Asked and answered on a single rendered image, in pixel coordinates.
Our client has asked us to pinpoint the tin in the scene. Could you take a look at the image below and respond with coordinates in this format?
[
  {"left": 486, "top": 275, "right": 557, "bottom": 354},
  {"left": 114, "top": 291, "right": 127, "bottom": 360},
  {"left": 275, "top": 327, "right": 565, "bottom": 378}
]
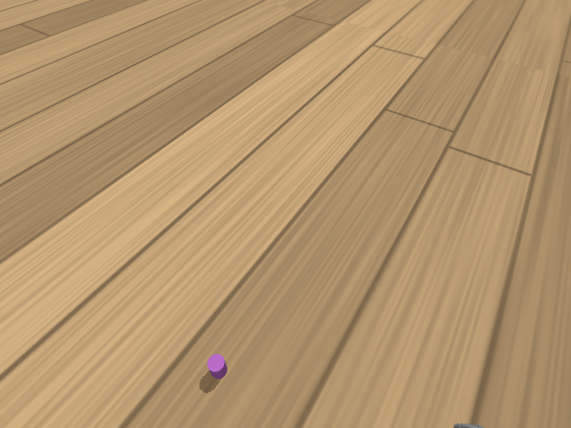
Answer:
[{"left": 207, "top": 354, "right": 228, "bottom": 379}]

